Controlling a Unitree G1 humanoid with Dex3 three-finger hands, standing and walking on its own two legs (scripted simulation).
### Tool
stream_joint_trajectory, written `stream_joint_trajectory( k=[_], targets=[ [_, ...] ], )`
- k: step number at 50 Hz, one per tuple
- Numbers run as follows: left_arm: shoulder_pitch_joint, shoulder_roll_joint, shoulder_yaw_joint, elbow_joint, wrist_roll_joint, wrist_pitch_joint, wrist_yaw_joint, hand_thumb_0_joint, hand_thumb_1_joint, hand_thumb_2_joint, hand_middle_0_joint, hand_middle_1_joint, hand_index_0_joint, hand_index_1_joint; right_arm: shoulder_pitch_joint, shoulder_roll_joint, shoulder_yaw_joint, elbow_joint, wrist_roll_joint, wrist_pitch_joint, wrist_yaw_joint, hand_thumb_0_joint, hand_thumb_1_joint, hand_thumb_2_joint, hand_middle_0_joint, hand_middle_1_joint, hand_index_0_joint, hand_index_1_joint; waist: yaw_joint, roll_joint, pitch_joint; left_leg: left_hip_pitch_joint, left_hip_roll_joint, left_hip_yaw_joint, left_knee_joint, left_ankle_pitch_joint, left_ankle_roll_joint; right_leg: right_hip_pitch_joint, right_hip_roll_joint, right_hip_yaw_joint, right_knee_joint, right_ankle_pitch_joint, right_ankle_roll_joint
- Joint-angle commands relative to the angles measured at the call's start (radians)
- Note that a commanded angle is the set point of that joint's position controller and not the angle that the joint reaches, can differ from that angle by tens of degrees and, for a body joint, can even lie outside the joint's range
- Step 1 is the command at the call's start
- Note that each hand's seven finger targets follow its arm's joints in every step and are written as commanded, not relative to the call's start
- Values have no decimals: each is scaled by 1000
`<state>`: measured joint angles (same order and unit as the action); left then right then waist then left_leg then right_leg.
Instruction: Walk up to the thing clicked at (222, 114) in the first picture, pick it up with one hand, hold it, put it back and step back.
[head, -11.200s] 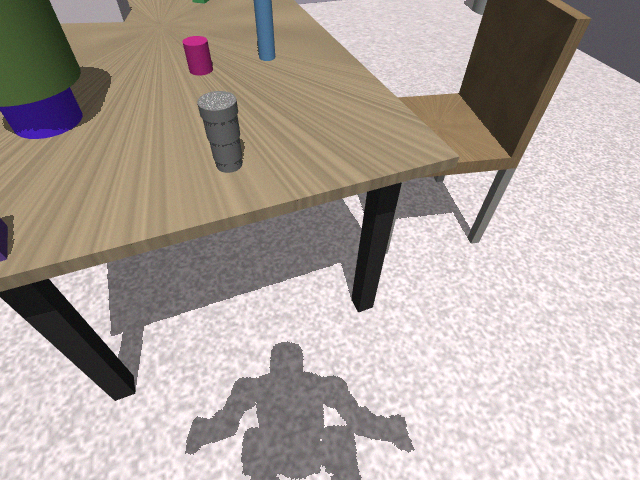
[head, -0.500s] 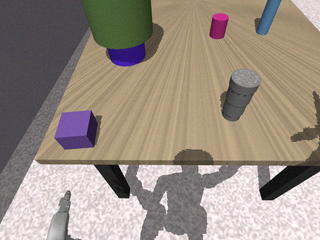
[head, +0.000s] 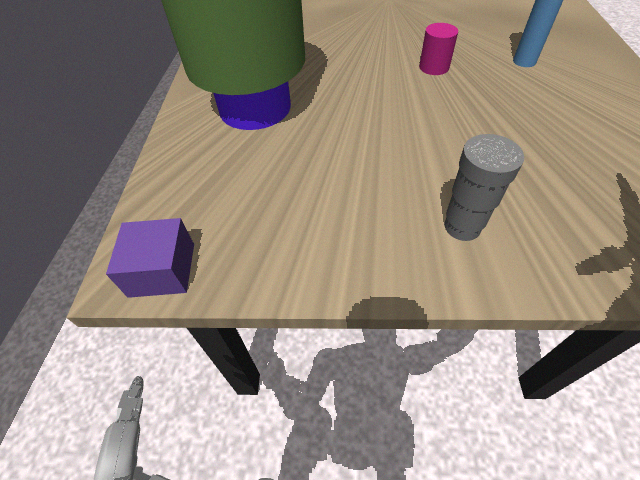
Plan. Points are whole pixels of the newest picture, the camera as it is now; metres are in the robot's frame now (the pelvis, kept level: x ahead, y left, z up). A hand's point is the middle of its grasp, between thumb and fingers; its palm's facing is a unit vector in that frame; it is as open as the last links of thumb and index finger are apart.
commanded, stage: approach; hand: right
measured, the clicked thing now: (476, 193) +0.48 -0.19 +0.07
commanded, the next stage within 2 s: close in in 0.16 s
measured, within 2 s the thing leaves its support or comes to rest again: leaves its support in 2.00 s
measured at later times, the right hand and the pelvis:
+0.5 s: hand (518, 208) +0.46 -0.24 +0.06, palm faces +0.14 +0.99 +0.05, open 17.7 cm; pelvis -0.01 +0.00 -0.03, yaw +2 degrees
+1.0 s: hand (483, 206) +0.46 -0.19 +0.06, palm faces +0.15 +0.99 +0.03, open 17.6 cm; pelvis -0.02 +0.00 -0.03, yaw +2 degrees
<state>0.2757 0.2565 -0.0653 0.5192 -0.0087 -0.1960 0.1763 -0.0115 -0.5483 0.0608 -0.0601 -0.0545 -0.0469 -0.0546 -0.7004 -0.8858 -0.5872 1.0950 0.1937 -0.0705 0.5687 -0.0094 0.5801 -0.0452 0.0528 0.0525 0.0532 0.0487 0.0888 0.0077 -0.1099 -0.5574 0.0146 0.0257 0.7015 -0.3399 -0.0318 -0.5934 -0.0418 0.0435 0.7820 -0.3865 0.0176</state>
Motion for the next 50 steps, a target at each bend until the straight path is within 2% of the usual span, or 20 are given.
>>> stream_joint_trajectory(
  k=[1,11,14,17,20,21,22,23,26,27,28,29,31,33,34,35,38,41,44,50],
  targets=[
    [-21,159,81,-142,3,-58,0,0,-566,59,-54,-51,-45,-61,-327,-205,28,-153,28,-77,4,0,552,-42,62,45,65,45,34,-136,-244,1,-33,12,-46,219,44,191,21,-6,-80,290,-28],
    [-2,149,95,-277,25,-40,-46,0,-536,38,-51,-54,-55,-49,-415,-171,-15,-319,17,-226,-125,0,580,-55,41,52,51,52,12,-197,-463,-24,-31,-1,62,294,41,184,26,-11,44,435,-15],
    [65,189,159,-234,36,-12,-59,0,-552,48,-56,-55,-58,-53,-314,-115,-14,-218,-6,-249,-184,0,586,-39,52,45,55,44,18,-194,-389,-66,-35,0,90,253,45,104,26,-14,57,378,-12],
    [-69,146,129,-413,41,-10,-73,0,-555,50,-58,-55,-59,-55,-557,-130,-15,-491,-31,-311,-246,0,607,-44,42,48,48,48,-1,-293,-643,-33,-43,0,123,285,51,237,12,-6,97,507,0],
    [167,146,163,-236,43,39,-92,0,-558,52,-56,-54,-56,-54,-195,90,53,-119,-37,-251,-286,0,602,-50,33,48,40,48,23,-187,-374,-89,-54,18,113,242,51,106,15,-7,79,449,0],
    [41,136,139,-357,40,33,-101,0,-557,49,-54,-51,-54,-51,-279,109,79,-238,-42,-265,-299,0,611,-42,36,50,43,50,29,-177,-443,-65,-47,10,110,267,46,100,11,-9,81,432,-6],
    [-101,157,155,-512,36,23,-95,0,-553,43,-53,-50,-57,-46,-586,-98,-14,-587,-55,-316,-333,0,611,-40,36,49,43,50,2,-264,-675,11,-37,-6,123,317,44,195,9,-15,100,465,-7],
    [-44,141,158,-440,42,31,-90,0,-550,42,-54,-52,-60,-46,-598,-95,-9,-554,-69,-317,-353,0,611,-50,27,51,36,51,-3,-289,-670,14,-43,1,130,315,49,207,13,-19,101,472,-5],
    [157,103,153,-300,27,71,-118,0,-557,49,-54,-51,-54,-51,-136,243,123,-106,-59,-229,-359,0,607,-43,32,47,38,47,42,-116,-254,-73,-52,21,101,224,47,15,18,-15,49,316,-12],
    [24,99,126,-428,27,60,-123,0,-553,43,-52,-50,-54,-47,-242,255,146,-200,-60,-249,-364,0,611,-40,35,49,41,49,56,-78,-330,-57,-44,9,96,245,38,14,12,-19,59,299,-21],
    [-88,145,169,-551,26,51,-113,0,-548,38,-52,-49,-57,-44,-495,53,51,-504,-70,-290,-390,0,611,-47,31,52,39,52,18,-149,-549,15,-37,-7,110,280,37,95,11,-26,73,319,-22],
    [13,143,190,-467,29,61,-110,0,-546,37,-51,-49,-58,-42,-557,5,45,-504,-83,-294,-404,0,602,-47,33,50,39,50,21,-192,-549,9,-39,-4,114,272,42,125,17,-32,73,320,-18],
    [144,186,246,-411,26,77,-125,0,-540,35,-51,-51,-60,-43,-277,151,90,-252,-80,-244,-396,0,550,-41,40,43,41,43,54,-98,-349,-39,-42,7,102,246,40,43,23,-29,62,271,-24],
    [70,95,163,-453,20,69,-139,0,-544,35,-49,-47,-55,-41,-328,288,164,-262,-74,-250,-390,0,598,-43,36,49,41,49,79,-37,-328,-61,-38,1,104,251,32,8,18,-29,72,261,-32],
    [9,120,180,-532,17,64,-133,0,-549,37,-51,-47,-55,-43,-459,121,76,-441,-77,-279,-406,0,593,-46,35,50,41,50,41,-90,-464,-7,-33,-5,118,284,34,59,18,-32,79,306,-29],
    [60,144,210,-500,19,69,-131,0,-544,37,-52,-49,-57,-44,-482,109,83,-425,-84,-277,-410,0,574,-41,38,46,42,46,41,-109,-480,-21,-33,-10,120,275,36,91,21,-36,85,299,-29],
    [129,126,205,-448,19,74,-147,0,-537,32,-50,-49,-57,-42,-337,265,151,-268,-82,-246,-404,0,562,-34,43,44,44,44,64,-76,-317,-98,-35,-5,112,183,38,11,23,-34,68,194,-29],
    [87,144,239,-490,20,71,-141,0,-537,29,-50,-49,-58,-41,-489,168,114,-415,-91,-275,-433,0,543,-38,39,44,39,44,52,-127,-471,-61,-32,-10,129,224,39,82,23,-38,88,242,-26],
    [91,87,176,-484,18,76,-155,0,-539,30,-50,-50,-57,-42,-469,259,163,-399,-90,-261,-442,0,565,-34,36,46,38,46,47,-103,-407,-62,-33,-15,120,212,36,32,27,-40,85,218,-30],
    [68,130,218,-523,19,81,-148,0,-586,75,-60,-53,-42,-72,-483,239,159,-412,-109,-266,-495,0,514,-45,59,49,58,49,43,-109,-470,-36,-37,-6,120,205,37,62,23,-36,72,219,-23]
  ],
)
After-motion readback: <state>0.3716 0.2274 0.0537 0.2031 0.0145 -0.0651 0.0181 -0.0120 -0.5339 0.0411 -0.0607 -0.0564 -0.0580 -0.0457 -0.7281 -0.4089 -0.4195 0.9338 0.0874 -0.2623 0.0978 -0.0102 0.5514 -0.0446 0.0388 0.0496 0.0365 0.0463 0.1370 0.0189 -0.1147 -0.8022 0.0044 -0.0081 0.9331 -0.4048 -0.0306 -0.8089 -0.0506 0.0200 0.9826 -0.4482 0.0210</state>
